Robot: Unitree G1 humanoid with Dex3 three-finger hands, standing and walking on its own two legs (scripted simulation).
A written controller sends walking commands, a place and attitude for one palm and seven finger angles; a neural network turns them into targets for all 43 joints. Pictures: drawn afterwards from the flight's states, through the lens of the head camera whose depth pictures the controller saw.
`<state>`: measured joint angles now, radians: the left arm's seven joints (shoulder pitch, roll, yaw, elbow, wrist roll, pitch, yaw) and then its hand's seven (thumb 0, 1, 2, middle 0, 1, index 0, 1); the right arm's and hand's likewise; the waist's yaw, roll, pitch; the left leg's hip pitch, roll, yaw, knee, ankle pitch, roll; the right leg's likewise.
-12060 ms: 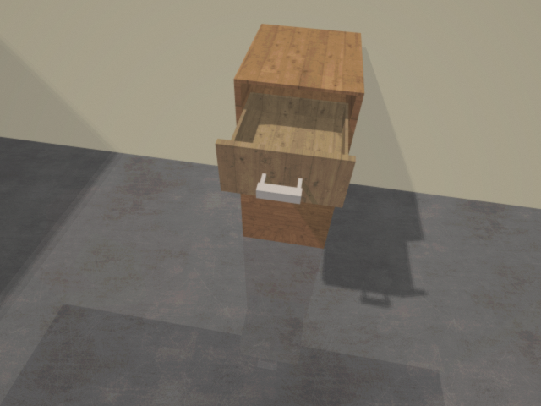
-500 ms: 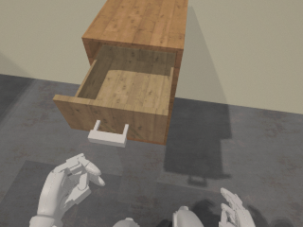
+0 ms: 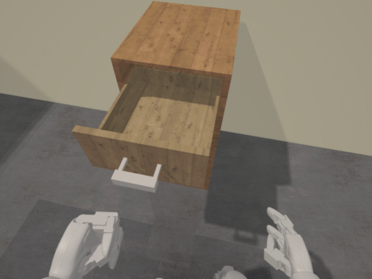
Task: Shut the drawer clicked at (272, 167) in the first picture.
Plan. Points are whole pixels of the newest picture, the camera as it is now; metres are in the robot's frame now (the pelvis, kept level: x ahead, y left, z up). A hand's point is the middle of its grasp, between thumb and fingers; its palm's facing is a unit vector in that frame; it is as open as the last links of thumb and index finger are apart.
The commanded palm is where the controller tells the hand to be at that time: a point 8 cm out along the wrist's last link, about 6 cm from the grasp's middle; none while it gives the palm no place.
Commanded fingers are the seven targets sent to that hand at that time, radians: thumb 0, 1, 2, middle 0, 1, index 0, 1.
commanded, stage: raise the hand and make a fist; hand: left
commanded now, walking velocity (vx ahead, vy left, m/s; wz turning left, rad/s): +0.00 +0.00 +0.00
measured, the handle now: (138, 172) +0.36 +0.15 -0.02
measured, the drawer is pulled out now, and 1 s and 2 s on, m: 0.29 0.29 0.29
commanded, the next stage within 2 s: bring the fist close to the handle in 0.48 s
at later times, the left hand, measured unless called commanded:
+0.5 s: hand (104, 247) +0.17 +0.15 +0.08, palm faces -0.10 -0.99 -0.06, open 3.3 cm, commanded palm +0.14 +0.20 +0.08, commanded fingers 0.00 0.90 0.90 -1.40 -1.60 -1.40 -1.60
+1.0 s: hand (124, 232) +0.21 +0.13 +0.03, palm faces -0.18 -0.98 -0.04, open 3.3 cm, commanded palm +0.19 +0.20 +0.04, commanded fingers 0.00 0.90 0.90 -1.40 -1.60 -1.40 -1.60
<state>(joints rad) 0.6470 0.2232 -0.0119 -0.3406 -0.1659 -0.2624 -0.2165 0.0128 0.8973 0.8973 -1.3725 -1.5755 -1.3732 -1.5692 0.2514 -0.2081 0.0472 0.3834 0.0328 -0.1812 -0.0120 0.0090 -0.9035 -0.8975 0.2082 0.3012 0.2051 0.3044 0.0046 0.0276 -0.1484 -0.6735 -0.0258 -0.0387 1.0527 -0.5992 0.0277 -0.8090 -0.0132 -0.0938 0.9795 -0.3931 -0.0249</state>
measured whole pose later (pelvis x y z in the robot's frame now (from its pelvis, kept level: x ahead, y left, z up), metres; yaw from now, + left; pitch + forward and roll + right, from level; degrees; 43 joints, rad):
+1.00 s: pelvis -0.01 +0.01 -0.02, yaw +0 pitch +15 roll -2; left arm 0.41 0.22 0.00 -0.13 -0.17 -0.34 -0.21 0.01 0.90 0.90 -1.40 -1.60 -1.40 -1.60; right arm 0.27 -0.25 0.04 0.45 0.01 -0.24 -0.01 0.01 -0.90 -0.90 0.21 0.30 0.20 0.30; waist -0.03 0.02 -0.14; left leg -0.80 -0.03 -0.03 1.15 -0.62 0.03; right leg -0.93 -0.02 -0.08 1.06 -0.40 -0.02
